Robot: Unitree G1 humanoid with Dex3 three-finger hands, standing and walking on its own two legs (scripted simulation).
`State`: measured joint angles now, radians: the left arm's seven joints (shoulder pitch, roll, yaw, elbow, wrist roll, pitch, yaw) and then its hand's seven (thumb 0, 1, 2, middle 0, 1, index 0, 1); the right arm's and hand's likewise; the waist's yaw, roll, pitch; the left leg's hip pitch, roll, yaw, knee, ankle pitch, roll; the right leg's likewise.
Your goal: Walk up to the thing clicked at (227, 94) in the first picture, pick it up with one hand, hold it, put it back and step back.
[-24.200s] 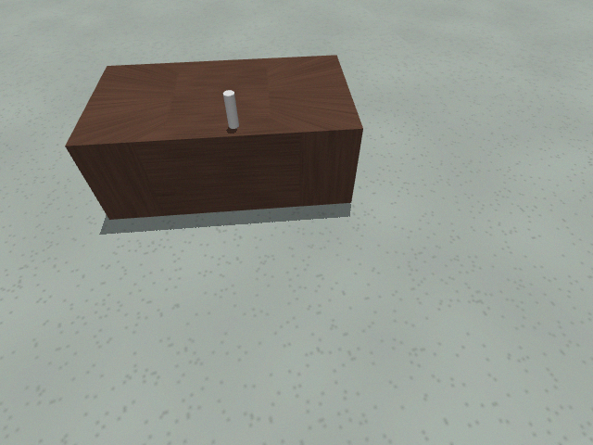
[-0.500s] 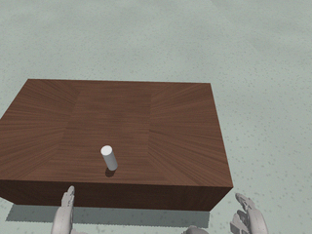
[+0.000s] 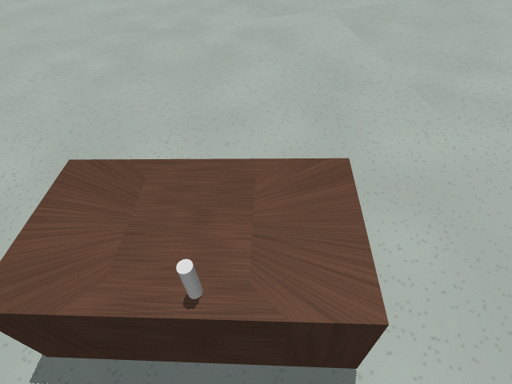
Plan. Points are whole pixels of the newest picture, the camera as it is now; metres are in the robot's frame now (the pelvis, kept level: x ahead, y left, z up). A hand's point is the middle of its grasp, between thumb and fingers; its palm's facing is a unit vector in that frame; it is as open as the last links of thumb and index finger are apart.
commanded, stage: home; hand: left
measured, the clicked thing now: (190, 279) +0.43 +0.20 -0.27
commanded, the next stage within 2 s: stand in 1.36 s
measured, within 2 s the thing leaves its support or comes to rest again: neither
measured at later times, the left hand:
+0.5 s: hand out of the picture +0.03 +0.24 -0.13, palm faces +0.01 -0.92 -0.38, open 17.5 cm
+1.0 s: hand out of the picture +0.04 +0.24 -0.13, palm faces -0.01 -0.92 -0.38, open 17.5 cm
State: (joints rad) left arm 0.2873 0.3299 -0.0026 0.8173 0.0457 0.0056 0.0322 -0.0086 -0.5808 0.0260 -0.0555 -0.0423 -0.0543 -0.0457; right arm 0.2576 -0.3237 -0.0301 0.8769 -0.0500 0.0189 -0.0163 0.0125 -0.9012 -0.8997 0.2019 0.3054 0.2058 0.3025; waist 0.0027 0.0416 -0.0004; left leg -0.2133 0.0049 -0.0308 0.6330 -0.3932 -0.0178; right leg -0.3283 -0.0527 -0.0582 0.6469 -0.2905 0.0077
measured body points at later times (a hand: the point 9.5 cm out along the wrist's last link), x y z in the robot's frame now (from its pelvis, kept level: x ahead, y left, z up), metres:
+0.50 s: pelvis -0.01 -0.01 +0.02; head -0.03 -0.03 +0.47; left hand +0.03 +0.29 -0.10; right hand +0.05 -0.29 -0.13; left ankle -0.03 +0.13 -0.72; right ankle +0.03 -0.12 -0.72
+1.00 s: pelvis -0.01 -0.01 +0.02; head -0.01 -0.04 +0.47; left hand +0.04 +0.29 -0.10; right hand +0.04 -0.31 -0.13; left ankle -0.03 +0.13 -0.72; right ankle +0.03 -0.12 -0.72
